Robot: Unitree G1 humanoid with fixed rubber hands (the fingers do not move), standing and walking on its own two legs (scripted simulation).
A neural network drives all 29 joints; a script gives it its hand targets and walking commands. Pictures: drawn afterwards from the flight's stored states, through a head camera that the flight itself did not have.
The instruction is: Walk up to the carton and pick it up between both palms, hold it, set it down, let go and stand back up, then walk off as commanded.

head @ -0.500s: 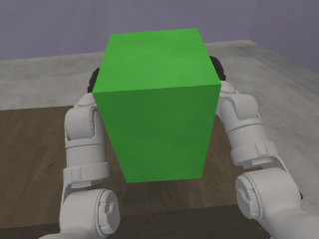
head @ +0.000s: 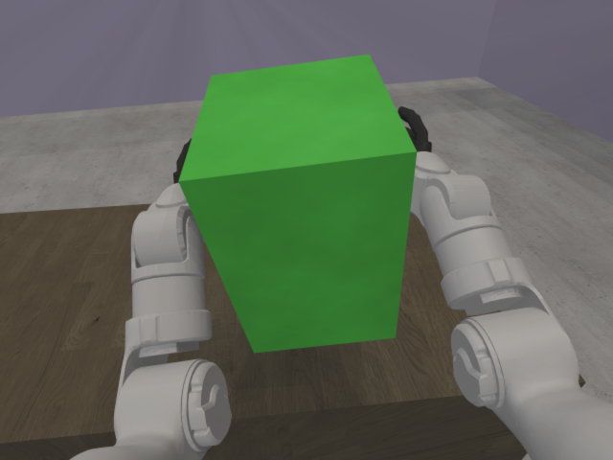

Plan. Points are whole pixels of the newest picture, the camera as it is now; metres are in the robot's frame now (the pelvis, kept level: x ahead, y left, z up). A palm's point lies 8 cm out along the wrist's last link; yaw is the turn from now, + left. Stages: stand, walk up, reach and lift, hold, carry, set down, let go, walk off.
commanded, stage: hold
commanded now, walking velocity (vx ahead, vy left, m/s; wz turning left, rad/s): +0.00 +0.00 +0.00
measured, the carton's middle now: (307, 213) +0.35 +0.00 +0.22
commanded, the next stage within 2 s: none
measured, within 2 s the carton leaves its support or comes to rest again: neither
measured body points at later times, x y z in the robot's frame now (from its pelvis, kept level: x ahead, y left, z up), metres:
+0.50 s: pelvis -0.01 +0.00 +0.00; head -0.07 +0.01 +0.44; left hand +0.37 +0.14 +0.25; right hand +0.38 -0.14 +0.26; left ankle +0.02 +0.15 -0.74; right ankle +0.03 -0.10 -0.74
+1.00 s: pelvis +0.00 +0.00 +0.00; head -0.06 +0.01 +0.45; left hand +0.39 +0.14 +0.24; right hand +0.40 -0.14 +0.26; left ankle +0.02 +0.15 -0.74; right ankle +0.03 -0.10 -0.74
